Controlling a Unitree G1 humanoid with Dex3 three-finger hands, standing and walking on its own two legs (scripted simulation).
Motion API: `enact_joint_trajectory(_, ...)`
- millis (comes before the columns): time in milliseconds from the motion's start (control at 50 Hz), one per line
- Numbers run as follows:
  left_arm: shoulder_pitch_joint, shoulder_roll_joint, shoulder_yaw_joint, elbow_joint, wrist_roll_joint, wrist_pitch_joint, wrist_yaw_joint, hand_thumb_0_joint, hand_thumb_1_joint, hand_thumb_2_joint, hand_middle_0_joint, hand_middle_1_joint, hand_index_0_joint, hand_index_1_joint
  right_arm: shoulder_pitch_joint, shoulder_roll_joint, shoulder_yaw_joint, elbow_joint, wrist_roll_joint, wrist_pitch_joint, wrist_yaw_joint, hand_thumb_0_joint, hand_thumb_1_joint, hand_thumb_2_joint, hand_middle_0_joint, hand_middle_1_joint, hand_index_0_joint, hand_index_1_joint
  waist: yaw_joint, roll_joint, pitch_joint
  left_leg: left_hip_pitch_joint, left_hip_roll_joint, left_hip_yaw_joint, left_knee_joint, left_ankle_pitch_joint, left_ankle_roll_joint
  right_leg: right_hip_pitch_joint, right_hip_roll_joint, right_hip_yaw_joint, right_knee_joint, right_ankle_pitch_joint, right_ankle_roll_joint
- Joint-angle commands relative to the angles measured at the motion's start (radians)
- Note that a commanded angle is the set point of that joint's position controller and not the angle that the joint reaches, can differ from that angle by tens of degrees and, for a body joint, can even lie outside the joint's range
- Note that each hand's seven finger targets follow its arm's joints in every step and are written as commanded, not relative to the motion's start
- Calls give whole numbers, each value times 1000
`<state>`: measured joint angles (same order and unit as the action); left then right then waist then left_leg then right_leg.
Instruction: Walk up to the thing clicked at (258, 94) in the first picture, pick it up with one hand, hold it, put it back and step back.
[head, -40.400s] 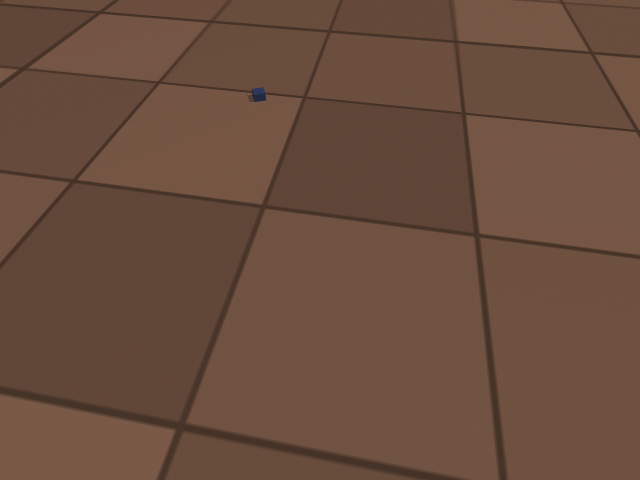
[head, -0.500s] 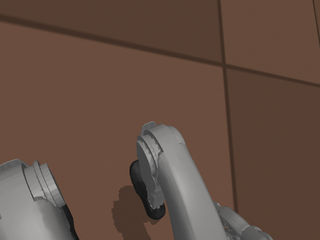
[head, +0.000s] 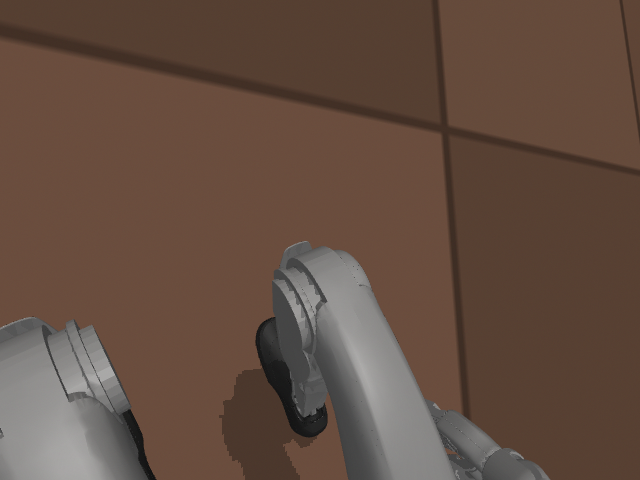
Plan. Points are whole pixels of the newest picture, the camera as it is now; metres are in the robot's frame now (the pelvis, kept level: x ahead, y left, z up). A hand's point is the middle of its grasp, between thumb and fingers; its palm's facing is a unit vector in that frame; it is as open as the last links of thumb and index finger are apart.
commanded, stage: open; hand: left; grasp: from above
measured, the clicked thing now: out of the picture +0.43 +0.33 -0.28
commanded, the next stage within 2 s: withdraw in 0.22 s
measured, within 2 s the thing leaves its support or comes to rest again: neither
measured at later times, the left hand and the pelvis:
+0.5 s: hand out of the picture +0.43 +0.34 -0.24, palm faces -0.40 -0.17 -0.90, open 13.4 cm; pelvis +0.00 +0.00 +0.00, yaw +0 degrees
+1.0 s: hand out of the picture +0.41 +0.35 -0.05, palm faces -0.45 -0.11 -0.89, open 13.8 cm; pelvis -0.01 -0.01 +0.06, yaw +7 degrees
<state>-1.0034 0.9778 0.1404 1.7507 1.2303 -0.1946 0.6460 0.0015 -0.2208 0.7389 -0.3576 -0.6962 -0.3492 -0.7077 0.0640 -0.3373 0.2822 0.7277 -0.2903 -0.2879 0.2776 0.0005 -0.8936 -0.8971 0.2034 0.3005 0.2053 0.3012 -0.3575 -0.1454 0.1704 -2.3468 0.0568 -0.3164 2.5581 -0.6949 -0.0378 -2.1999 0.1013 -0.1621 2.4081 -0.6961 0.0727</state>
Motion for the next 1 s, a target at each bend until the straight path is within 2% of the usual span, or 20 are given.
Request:
enact_joint_trajectory(0, -222, 232, 14, -92, -18, -4, 34, 0, -351, 841, -241, -801, -232, -810, 186, -328, -88, 9, 6, 4, -11, 0, -887, -899, 201, 301, 201, 301, -39, 508, -617, 474, 23, 149, -242, 173, 40, 329, 28, -130, -228, 267, -80)
enact_joint_trajectory(140, -228, 218, -7, -90, -8, -11, 32, 0, -382, 885, -216, -839, -203, -851, 178, -331, -90, 0, 4, 4, -13, 0, -888, -899, 201, 301, 201, 301, -50, 508, -598, 482, 25, 145, -249, 158, 37, 308, 29, -133, -221, 248, -82)
enact_joint_trajectory(220, -212, 233, 16, -101, -15, -10, 44, 0, -398, 893, -191, -853, -180, -862, 187, -330, -84, 0, 4, 7, -16, 0, -885, -898, 201, 301, 201, 301, -37, 491, -635, 482, 27, 149, -240, 193, 41, 351, 32, -126, -234, 290, -75)
enact_joint_trajectory(340, -209, 221, 8, -91, -18, -3, 36, 0, -389, 879, -172, -884, -179, -875, 179, -320, -81, -1, 5, 10, -19, 0, -895, -898, 201, 300, 201, 300, -37, 506, -613, 472, 27, 147, -251, 169, 37, 331, 30, -128, -230, 261, -81)
enact_joint_trajectory(400, -249, 236, -1, -183, -8, -8, 19, 0, -378, 871, -184, -870, -189, -862, 187, -326, -95, 0, 6, 7, -15, 0, -896, -899, 201, 300, 201, 300, -38, 537, -635, 500, 23, 151, -241, 187, 36, 322, 24, -130, -218, 279, -79)
enact_joint_trajectory(420, -251, 243, 19, -277, -14, -15, 21, 0, -380, 873, -181, -871, -186, -864, 178, -328, -107, -8, 10, 6, -15, 0, -896, -899, 201, 300, 201, 300, -5, 588, -710, 554, 23, 145, -263, 219, 27, 338, 25, -134, -216, 294, -86)
enact_joint_trajectory(460, -206, 214, 11, -317, -9, -12, 10, 0, -390, 877, -182, -868, -184, -864, 162, -313, -120, -6, 16, 9, -9, 0, -898, -901, 201, 300, 201, 300, 17, 634, -738, 574, 22, 152, -275, 223, 20, 326, 21, -130, -207, 295, -91)
enact_joint_trajectory(480, -163, 216, 34, -342, -3, -3, 7, 0, -404, 889, -172, -881, -173, -878, 176, -312, -137, -6, 19, 16, -7, 0, -899, -901, 201, 300, 200, 300, 33, 644, -769, 589, 20, 156, -284, 238, 20, 333, 23, -128, -212, 311, -93)
enact_joint_trajectory(500, -186, 188, 18, -425, -9, 2, -1, 0, -401, 889, -164, -883, -168, -878, 164, -300, -148, -15, 32, 22, -1, 0, -897, -900, 201, 300, 201, 300, 52, 679, -816, 606, 18, 162, -292, 251, 17, 322, 20, -122, -210, 316, -97)
enact_joint_trajectory(520, -146, 166, 29, -434, -15, 18, -9, 0, -419, 901, -155, -892, -156, -889, 177, -294, -165, -4, 37, 29, 3, 0, -897, -900, 201, 300, 200, 300, 63, 692, -844, 629, 17, 167, -295, 274, 15, 318, 19, -117, -207, 336, -99)
enact_joint_trajectory(540, -153, 126, 7, -485, -22, 31, -18, 0, -432, 913, -144, -903, -145, -901, 182, -281, -179, -2, 48, 34, 8, 0, -898, -901, 201, 300, 200, 300, 75, 713, -856, 631, 14, 178, -304, 273, 16, 300, 19, -109, -213, 334, -101)
enact_joint_trajectory(580, -146, 101, 19, -556, -38, 69, -34, 0, -433, 918, -136, -908, -137, -905, 190, -275, -214, 3, 78, 57, 11, 0, -894, -900, 200, 300, 200, 300, 109, 717, -902, 631, 9, 191, -325, 286, 17, 271, 15, -95, -222, 341, -105)
enact_joint_trajectory(620, -127, 13, -40, -521, -50, 114, -72, 0, -454, 934, -123, -923, -123, -922, 198, -259, -235, 14, 103, 80, 16, 0, -895, -900, 200, 300, 200, 300, 97, 651, -845, 587, 9, 202, -330, 260, 28, 243, 16, -78, -245, 327, -103)
enact_joint_trajectory(640, -160, 23, -27, -584, -57, 127, -91, 0, -462, 943, -117, -932, -116, -931, 213, -259, -249, 12, 117, 91, 13, 0, -895, -900, 200, 300, 200, 300, 108, 631, -872, 582, 5, 206, -346, 243, 34, 251, 12, -69, -263, 314, -103)
enact_joint_trajectory(680, -156, -32, -68, -596, -78, 157, -147, 0, -468, 948, -122, -931, -118, -935, 222, -243, -266, 11, 141, 111, 6, 0, -897, -901, 200, 300, 200, 300, 118, 586, -861, 571, 1, 212, -370, 217, 42, 244, 5, -53, -284, 287, -104)
enact_joint_trajectory(700, -189, -21, -65, -660, -87, 163, -176, 0, -482, 962, -116, -938, -109, -945, 229, -240, -278, 5, 151, 122, 2, 0, -899, -903, 200, 300, 200, 300, 129, 581, -902, 595, -3, 209, -399, 197, 42, 258, 3, -45, -299, 261, -107)
enact_joint_trajectory(760, -213, -82, -109, -694, -114, 180, -268, 0, -480, 961, -133, -931, -122, -943, 255, -215, -303, -12, 175, 165, -19, 0, -903, -904, 200, 300, 200, 300, 117, 482, -918, 568, -13, 225, -424, 152, 56, 327, 4, -3, -371, 201, -108)
enact_joint_trajectory(860, -202, -143, -168, -591, -126, 157, -405, 0, -478, 970, -126, -948, -116, -958, 258, -186, -312, -34, 198, 214, -73, 0, -899, -903, 200, 300, 200, 300, 102, 293, -787, 467, -27, 237, -452, 98, 72, 339, -3, 29, -437, 127, -106)
enact_joint_trajectory(900, -185, -137, -172, -548, -129, 138, -441, 0, -461, 964, -132, -948, -125, -956, 262, -178, -302, -51, 199, 229, -95, 0, -895, -901, 200, 300, 200, 300, 103, 217, -735, 421, -33, 248, -458, 92, 79, 375, -9, 41, -466, 111, -101)
enact_joint_trajectory(980, -242, -75, -153, -560, -113, 88, -461, 0, -458, 967, -126, -947, -120, -953, 247, -170, -280, -74, 199, 246, -135, 0, -890, -899, 200, 300, 200, 300, 123, 237, -741, 451, -40, 256, -478, 87, 72, 369, -20, 44, -465, 86, -106)
